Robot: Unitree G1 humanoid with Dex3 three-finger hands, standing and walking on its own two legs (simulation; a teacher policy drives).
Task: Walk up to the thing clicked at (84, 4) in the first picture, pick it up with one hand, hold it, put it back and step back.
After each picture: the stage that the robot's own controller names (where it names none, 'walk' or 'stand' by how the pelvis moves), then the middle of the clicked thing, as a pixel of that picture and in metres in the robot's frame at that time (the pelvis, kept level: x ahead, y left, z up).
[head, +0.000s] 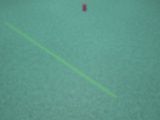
stand; (84, 6) +2.27 -0.07 -0.72
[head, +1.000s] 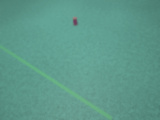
walk; (75, 21) +2.12 +0.18 -0.70
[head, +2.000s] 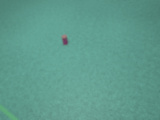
walk; (64, 39) +1.50 +0.31 -0.72
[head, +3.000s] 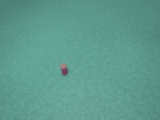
walk; (64, 69) +1.01 +0.25 -0.72
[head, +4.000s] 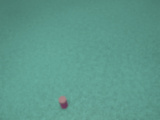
walk; (63, 102) +0.67 +0.24 -0.72
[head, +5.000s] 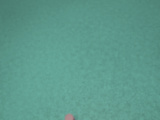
walk; out of the picture +0.44 +0.22 -0.70
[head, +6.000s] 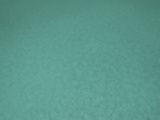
stand; out of the picture +0.42 +0.17 -0.71
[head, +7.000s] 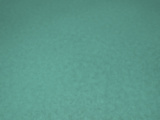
stand; out of the picture +0.40 +0.17 -0.72
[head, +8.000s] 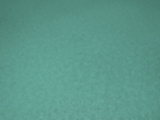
stand; out of the picture +0.40 +0.17 -0.73
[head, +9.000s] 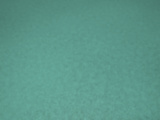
stand; out of the picture +0.39 +0.17 -0.73
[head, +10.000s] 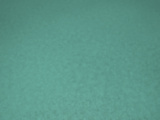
stand; out of the picture +0.39 +0.17 -0.73
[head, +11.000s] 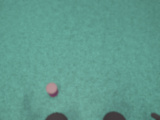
go down; (52, 90) +0.43 +0.18 -0.52
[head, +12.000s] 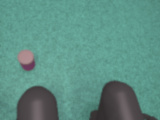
go down; (27, 61) +0.48 +0.22 -0.31
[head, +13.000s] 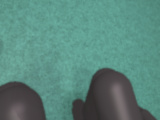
close in; out of the picture +0.46 +0.24 -0.25
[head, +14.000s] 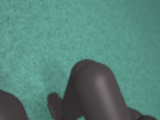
close; out of the picture +0.45 +0.27 -0.23
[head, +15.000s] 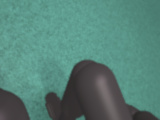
lift; out of the picture +0.44 +0.27 -0.23
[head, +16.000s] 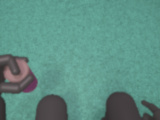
lift; (22, 77) +0.35 +0.21 -0.06
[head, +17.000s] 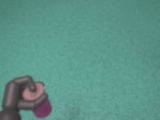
hold; (38, 101) +0.31 +0.17 -0.01
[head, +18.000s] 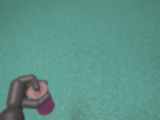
hold; (41, 99) +0.32 +0.16 -0.02
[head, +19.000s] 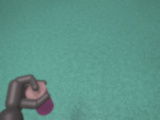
hold; (40, 99) +0.32 +0.16 -0.01
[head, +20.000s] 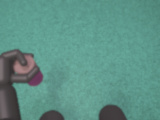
crouch; (29, 71) +0.41 +0.18 -0.08
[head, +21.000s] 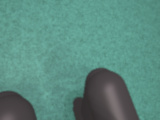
lower; out of the picture +0.48 +0.25 -0.17
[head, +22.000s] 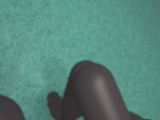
lower; out of the picture +0.44 +0.29 -0.23
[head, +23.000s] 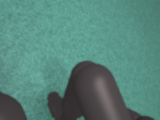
lower; out of the picture +0.44 +0.29 -0.24
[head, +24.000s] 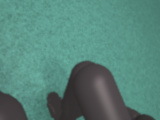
lower; out of the picture +0.44 +0.29 -0.24
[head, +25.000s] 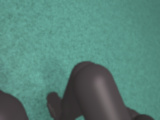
lower; out of the picture +0.44 +0.28 -0.24
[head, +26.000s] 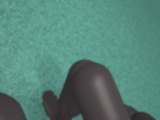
open; out of the picture +0.43 +0.28 -0.24
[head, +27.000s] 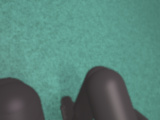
stand; out of the picture +0.43 +0.26 -0.25
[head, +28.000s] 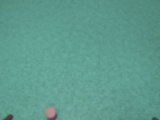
stand; (51, 114) +0.39 +0.18 -0.60
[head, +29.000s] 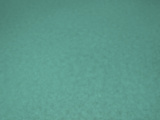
stand; out of the picture +0.39 +0.18 -0.67
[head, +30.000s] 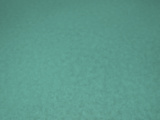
stand; out of the picture +0.39 +0.18 -0.67
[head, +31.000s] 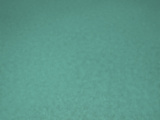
stand; out of the picture +0.39 +0.16 -0.72
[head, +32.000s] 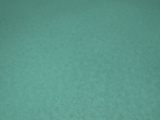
stand; out of the picture +0.38 +0.18 -0.73
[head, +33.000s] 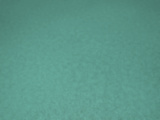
walk; out of the picture +0.37 +0.18 -0.73
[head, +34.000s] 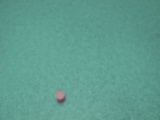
walk; (60, 97) +0.51 +0.15 -0.70
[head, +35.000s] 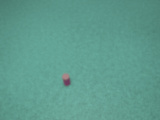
walk; (66, 79) +0.81 +0.22 -0.71
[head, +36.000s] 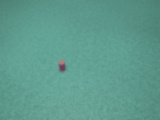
stand; (62, 65) +1.02 +0.19 -0.71
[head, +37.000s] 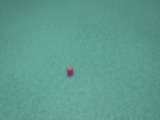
stand; (69, 70) +0.99 +0.15 -0.72
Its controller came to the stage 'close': yes
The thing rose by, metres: 0.69
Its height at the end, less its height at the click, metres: +0.00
